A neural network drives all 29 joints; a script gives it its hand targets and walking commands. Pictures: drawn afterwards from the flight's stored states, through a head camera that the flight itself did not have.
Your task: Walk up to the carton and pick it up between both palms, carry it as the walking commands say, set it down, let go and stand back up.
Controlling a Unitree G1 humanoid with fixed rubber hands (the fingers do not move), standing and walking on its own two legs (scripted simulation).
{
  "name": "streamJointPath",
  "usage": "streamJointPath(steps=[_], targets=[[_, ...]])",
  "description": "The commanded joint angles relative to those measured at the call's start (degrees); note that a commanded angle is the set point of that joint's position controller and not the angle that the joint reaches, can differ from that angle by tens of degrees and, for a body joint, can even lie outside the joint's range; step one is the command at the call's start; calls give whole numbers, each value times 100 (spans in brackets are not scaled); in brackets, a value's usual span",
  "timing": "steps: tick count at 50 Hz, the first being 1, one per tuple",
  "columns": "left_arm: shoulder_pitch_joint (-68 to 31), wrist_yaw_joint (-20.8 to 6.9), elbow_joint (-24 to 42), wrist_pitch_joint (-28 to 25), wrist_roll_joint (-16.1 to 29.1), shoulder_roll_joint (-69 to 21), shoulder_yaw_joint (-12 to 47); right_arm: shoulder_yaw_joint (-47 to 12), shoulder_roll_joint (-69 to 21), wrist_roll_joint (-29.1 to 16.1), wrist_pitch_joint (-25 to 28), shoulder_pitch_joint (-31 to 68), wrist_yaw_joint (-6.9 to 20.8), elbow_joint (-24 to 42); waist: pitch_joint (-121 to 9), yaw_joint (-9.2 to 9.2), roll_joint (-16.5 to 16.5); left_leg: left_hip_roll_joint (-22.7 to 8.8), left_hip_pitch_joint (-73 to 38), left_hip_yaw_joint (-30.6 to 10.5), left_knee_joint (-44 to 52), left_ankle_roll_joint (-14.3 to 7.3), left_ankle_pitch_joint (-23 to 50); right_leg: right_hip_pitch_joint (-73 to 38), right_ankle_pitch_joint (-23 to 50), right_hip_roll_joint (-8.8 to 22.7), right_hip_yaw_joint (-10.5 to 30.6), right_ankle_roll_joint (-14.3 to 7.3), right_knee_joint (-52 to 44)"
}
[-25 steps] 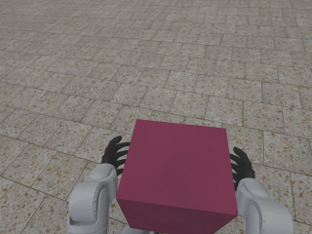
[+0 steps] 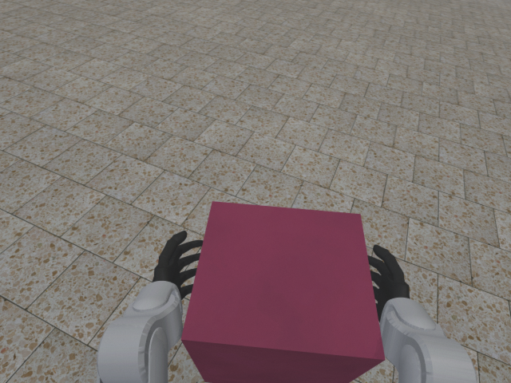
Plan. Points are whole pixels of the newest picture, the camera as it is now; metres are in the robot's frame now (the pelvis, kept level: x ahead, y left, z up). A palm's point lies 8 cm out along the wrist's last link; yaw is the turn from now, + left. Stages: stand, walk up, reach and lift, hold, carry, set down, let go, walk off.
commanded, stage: carry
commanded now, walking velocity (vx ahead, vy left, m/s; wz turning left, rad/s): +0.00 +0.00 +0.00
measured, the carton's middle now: (275, 305) +0.24 +0.02 +0.02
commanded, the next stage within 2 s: none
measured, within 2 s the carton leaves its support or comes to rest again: neither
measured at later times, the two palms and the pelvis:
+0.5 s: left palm out of the picture +0.03 +0.18 +0.10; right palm out of the picture +0.05 -0.11 +0.11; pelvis -0.19 +0.03 +0.00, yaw +0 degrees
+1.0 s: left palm out of the picture -0.01 +0.15 +0.12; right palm out of the picture -0.04 -0.15 +0.10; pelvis -0.26 +0.03 +0.03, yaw -1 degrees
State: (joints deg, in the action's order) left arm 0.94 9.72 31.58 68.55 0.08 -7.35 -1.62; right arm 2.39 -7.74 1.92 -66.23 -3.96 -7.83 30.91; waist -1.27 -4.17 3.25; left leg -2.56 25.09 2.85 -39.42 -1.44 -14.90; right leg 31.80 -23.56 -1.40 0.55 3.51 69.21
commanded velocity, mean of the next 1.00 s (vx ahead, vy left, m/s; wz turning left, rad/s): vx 0.18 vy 0.00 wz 0.00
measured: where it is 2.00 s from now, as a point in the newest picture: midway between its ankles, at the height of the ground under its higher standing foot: outside the picture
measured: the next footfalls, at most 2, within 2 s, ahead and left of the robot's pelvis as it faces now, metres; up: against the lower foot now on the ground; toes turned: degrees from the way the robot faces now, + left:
right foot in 0.10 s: -0.06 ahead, -0.12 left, +0.00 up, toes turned -4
left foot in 0.40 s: -0.13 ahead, +0.14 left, +0.00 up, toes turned +4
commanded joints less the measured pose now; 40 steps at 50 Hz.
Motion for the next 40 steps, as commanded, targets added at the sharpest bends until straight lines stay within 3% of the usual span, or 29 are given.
streamJointPath(steps=[1,3,4,5,6,7,8,10,12,15,17,18,19,20,21,22,23,24,26,28,32,33,34,35,36,37,38,39,40], targets=[[-2663,-837,687,-90,1625,-4422,3821,-3161,-4303,-1330,-31,2023,552,427,-2161,423,-2112,-1233,-1554,-1393,1665,-784,1148,-1103,-613,147,-315,-199,-3448],[-2095,-789,31,121,1379,-4173,3488,-2984,-3989,-1220,-238,1611,525,-151,-2401,343,-1872,-1135,-1356,-1397,1675,-439,558,-2060,-85,191,-222,-326,-4956],[-2206,-830,-74,122,1355,-4171,3408,-3066,-4028,-1206,-273,1903,521,-141,-2401,364,-934,-891,-450,-1069,1233,56,262,-2853,-72,919,694,-433,-5364],[-2181,-845,-29,95,1293,-4184,3356,-3246,-4109,-1321,-291,2151,565,142,-2196,429,549,-175,616,-370,331,399,-316,-3212,1685,2201,2045,-538,-5102],[-1972,-887,-227,82,1253,-4339,3308,-3367,-4069,-1340,-307,2505,625,332,-1633,410,1540,-211,786,5,30,452,-804,-2588,2367,2350,1544,-657,-4937],[-2045,-952,-134,-63,1132,-4656,3180,-3906,-4426,-1674,-215,3332,725,1084,-1631,377,1688,-211,421,-184,-413,397,-819,-2117,2498,2192,1419,-841,-4892],[-2169,-978,-67,-124,1045,-4918,3102,-4147,-4712,-1858,-196,3830,818,1293,-1232,358,1499,-172,-175,-214,-1233,342,-590,-1137,1786,1998,1122,-1014,-5253],[-2483,-1016,-104,-190,990,-5195,2963,-4326,-4932,-2051,-110,4650,864,1531,-732,433,1246,-38,-513,-169,-1670,372,-420,-200,-289,1652,527,-1008,-5568],[-2737,-987,277,-311,1052,-5107,2952,-4473,-5053,-2178,-66,4812,866,1611,-608,431,1495,98,-116,-73,-1596,340,-491,-231,-1131,1520,452,-765,-5622],[-2603,-837,318,-279,920,-4560,2888,-4167,-4725,-2069,-250,3962,823,788,-583,437,1092,54,-23,51,-923,310,-790,-551,-813,1456,649,-864,-5363],[-2300,-736,222,-222,850,-4301,2861,-3933,-4517,-1950,-348,3360,795,380,-915,453,900,97,-444,155,308,253,-737,-929,338,1424,816,-979,-5049],[-2140,-650,102,-154,751,-4065,2881,-3784,-4342,-1905,-398,3095,791,118,-1191,502,702,0,-759,53,1387,215,-304,-1178,1031,1374,616,-898,-4588],[-2015,-634,39,-75,784,-4023,2935,-3660,-4265,-1867,-396,3008,779,34,-1380,468,47,-243,-1135,-336,1816,159,39,-1124,1726,1177,558,-800,-4069],[-2359,-623,337,-46,923,-4000,3175,-3430,-4199,-1689,-431,2701,780,-237,-1542,390,-1100,-1056,-1451,-1623,2000,-55,902,-552,1138,713,141,-496,-3158],[-2418,-596,260,13,886,-3904,3196,-3254,-4090,-1649,-435,2428,798,-471,-1604,395,-1950,-1508,-1597,-2158,2248,-349,684,-155,304,324,-54,-359,-3002],[-2734,-645,404,50,1043,-4131,3398,-3210,-4215,-1534,-417,2587,775,-361,-1327,464,-1912,-1547,-1595,-1916,2373,-658,-298,-21,-65,179,-397,-346,-2949],[-3082,-741,458,83,1202,-4277,3607,-3045,-4304,-1359,-342,2569,745,-459,-1087,478,-2013,-1558,-782,-2083,2856,-773,-2123,-524,-94,343,-410,-257,-2516],[-3456,-829,532,59,1364,-4558,3752,-3038,-4540,-1424,-274,2919,791,-384,-828,490,-2078,-1622,-44,-1952,3432,-710,-3601,-702,28,280,-557,-207,-2099],[-3902,-953,777,75,1616,-4807,3943,-2950,-4705,-1380,-195,3189,739,-145,-494,420,-2559,-1522,573,-1570,3863,-645,-3878,-1002,-158,194,-796,-165,-1682],[-4297,-1033,1035,-73,1948,-5240,4172,-2947,-4868,-1339,-66,3462,721,260,-673,330,-2444,-1370,583,-1152,3963,-454,-3759,-1132,-247,117,-919,-209,-2030],[-3509,-998,568,5,1887,-5042,3809,-3135,-4576,-1314,-102,3307,552,617,-1034,319,-1634,-995,-238,-730,3118,-505,-3060,-1831,-252,-19,-1062,-296,-4196],[-3363,-982,566,7,1894,-4995,3729,-3218,-4624,-1345,-120,3217,518,642,-1368,309,-922,-845,-294,-637,2544,-461,-2802,-2461,-375,126,-839,-488,-4994],[-3286,-979,661,23,1881,-4807,3698,-3242,-4629,-1272,-173,2944,484,532,-1346,270,27,-343,336,-160,1025,-190,-1733,-3024,-1212,981,563,-745,-6059],[-3000,-993,228,77,1726,-4661,3334,-3402,-4430,-1362,-198,3457,464,970,-1086,290,1861,309,1593,604,-295,183,-1053,-3187,-3264,2245,2458,-1035,-7041],[-2897,-979,118,108,1702,-4676,3378,-3356,-4470,-1265,-297,3247,483,566,-779,366,1622,-2,1767,79,-1020,190,-703,-2921,-3155,2679,2711,-1035,-7278],[-2657,-1013,158,67,1703,-4785,3417,-3445,-4596,-1281,-280,3136,478,530,-804,389,691,-88,1801,-295,-1166,218,-358,-3148,-1999,2356,2169,-810,-7085],[-2470,-1011,-95,94,1528,-4663,3296,-3476,-4549,-1253,-279,3156,491,450,-814,374,515,-58,1952,-366,-1144,216,-30,-3419,-1278,2385,1855,-689,-7107],[-2275,-986,-199,86,1475,-4805,3179,-3603,-4694,-1331,-288,3169,486,550,-1087,401,293,-117,1669,-191,-1288,150,133,-3818,542,2120,1153,-693,-6723],[-2144,-969,-274,62,1305,-4764,3081,-3797,-4711,-1444,-299,3387,521,652,-1199,384,754,-149,1391,-42,-812,159,238,-3916,1651,1859,635,-691,-6303]])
